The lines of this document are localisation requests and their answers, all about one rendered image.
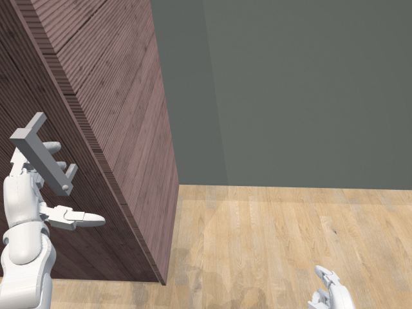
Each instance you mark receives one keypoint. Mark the left robot hand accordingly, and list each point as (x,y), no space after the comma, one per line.
(22,195)

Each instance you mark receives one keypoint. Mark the wardrobe door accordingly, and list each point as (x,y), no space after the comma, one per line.
(110,252)

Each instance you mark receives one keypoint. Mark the robot left forearm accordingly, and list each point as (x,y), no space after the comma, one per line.
(27,261)

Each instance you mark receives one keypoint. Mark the right robot hand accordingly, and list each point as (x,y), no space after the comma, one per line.
(338,296)

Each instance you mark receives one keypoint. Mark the handle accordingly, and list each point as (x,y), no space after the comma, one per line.
(30,145)

